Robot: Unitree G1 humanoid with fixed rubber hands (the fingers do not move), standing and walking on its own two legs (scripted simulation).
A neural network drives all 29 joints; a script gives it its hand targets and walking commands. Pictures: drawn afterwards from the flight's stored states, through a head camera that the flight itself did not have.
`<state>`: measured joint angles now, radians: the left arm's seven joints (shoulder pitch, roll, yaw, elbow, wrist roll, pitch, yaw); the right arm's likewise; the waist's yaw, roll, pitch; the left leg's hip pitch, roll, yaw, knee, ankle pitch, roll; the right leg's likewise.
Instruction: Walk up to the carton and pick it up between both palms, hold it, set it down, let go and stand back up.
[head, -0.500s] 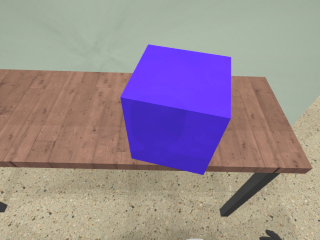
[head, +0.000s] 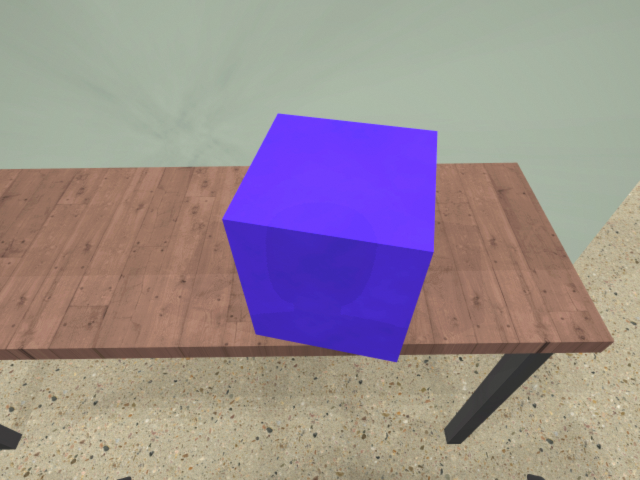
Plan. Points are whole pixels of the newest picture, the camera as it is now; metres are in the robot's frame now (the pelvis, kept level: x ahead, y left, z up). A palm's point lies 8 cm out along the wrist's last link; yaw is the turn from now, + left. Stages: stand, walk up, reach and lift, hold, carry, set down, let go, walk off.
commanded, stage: walk up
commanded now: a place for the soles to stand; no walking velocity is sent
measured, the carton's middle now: (338, 241) +0.39 -0.03 +0.07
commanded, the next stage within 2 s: reach and lift in 0.98 s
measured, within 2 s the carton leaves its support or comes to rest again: neither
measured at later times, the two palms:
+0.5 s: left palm out of the picture +0.09 +0.30 -0.12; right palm out of the picture +0.07 -0.28 -0.12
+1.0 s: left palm out of the picture +0.09 +0.30 -0.12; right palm out of the picture +0.08 -0.28 -0.12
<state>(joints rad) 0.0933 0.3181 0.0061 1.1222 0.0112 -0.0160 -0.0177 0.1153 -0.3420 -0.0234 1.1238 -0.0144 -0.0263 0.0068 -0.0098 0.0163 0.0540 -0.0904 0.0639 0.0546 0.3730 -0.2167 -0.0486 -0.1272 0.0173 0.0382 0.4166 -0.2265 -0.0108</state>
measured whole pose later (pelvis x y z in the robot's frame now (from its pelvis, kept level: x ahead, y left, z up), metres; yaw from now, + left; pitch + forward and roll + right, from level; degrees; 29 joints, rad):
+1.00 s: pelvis +0.02 +0.01 +0.00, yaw -1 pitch -4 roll +0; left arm 0.12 0.32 0.01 1.12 0.01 -0.01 0.00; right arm 0.12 -0.33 -0.03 1.10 -0.01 -0.01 0.01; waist -0.01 0.01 0.07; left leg -0.05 0.05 0.08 0.38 -0.26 -0.03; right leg -0.10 0.00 0.06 0.42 -0.25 0.01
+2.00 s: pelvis -0.04 +0.02 +0.00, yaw -3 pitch -8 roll +1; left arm 0.26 0.32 -0.01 0.05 -0.15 0.48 -0.04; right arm 0.39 -0.13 -0.08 -0.06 0.04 0.37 -0.10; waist 0.03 0.01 0.11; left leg -0.03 0.05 0.12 0.35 -0.17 -0.02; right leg -0.11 -0.01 0.08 0.42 -0.17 0.01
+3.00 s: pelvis +0.02 +0.03 +0.00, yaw +0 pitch -5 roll -1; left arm 0.49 0.42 0.03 -0.51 -0.26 0.37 -0.07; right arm 0.64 -0.09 0.05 -0.61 0.22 0.35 -0.27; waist 0.03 -0.05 0.09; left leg -0.03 0.05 0.06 0.36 -0.25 -0.01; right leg -0.01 0.00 0.03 0.27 -0.18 0.03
